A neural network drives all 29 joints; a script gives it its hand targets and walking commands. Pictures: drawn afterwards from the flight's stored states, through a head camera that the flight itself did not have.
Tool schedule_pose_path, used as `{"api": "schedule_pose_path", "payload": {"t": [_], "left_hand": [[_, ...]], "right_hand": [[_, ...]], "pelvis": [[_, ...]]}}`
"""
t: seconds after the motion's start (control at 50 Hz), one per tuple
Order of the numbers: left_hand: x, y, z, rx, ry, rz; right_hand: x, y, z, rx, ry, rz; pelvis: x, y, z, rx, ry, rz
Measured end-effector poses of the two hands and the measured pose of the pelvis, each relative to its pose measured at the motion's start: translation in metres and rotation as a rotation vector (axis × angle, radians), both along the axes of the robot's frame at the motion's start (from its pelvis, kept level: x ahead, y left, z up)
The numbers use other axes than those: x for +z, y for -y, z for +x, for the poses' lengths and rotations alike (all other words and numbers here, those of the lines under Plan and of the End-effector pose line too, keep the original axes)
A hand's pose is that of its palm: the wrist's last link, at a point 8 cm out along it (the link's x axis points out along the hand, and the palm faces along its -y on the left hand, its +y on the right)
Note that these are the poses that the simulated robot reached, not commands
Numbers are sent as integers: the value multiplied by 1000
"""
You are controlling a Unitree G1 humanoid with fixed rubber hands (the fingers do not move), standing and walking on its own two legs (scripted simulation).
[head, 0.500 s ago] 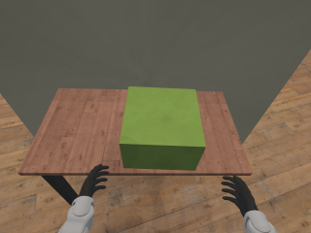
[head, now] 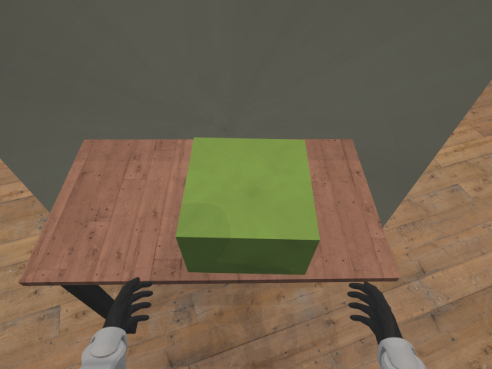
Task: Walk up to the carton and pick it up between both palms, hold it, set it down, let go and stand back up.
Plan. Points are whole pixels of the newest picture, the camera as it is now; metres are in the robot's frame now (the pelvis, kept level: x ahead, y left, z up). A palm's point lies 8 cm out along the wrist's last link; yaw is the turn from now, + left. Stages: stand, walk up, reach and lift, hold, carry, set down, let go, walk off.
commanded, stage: set down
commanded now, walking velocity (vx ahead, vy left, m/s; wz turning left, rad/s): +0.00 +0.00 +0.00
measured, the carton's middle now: (247, 204) +0.45 +0.02 -0.08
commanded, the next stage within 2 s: let go in 0.38 s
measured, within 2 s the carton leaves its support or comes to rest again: neither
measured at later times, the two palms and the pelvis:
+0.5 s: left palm (116, 338) +0.18 +0.24 -0.08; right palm (386, 347) +0.17 -0.21 -0.08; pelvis -0.01 +0.00 +0.00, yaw +0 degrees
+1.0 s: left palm (117, 338) +0.18 +0.24 -0.07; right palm (391, 356) +0.16 -0.22 -0.09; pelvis +0.00 +0.00 +0.00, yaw +0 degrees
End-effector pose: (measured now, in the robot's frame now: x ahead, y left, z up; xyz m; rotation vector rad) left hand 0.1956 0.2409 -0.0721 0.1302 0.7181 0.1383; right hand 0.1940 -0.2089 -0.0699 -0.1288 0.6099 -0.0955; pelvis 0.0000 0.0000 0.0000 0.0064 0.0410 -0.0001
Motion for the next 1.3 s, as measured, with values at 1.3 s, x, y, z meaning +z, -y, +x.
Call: {"api": "schedule_pose_path", "payload": {"t": [1.3], "left_hand": [[1, -39, -31, 49, -72, 104]], "right_hand": [[-17, 59, -46, 37, -307, -179]], "pelvis": [[0, 0, -3, 0, 46, 1]]}}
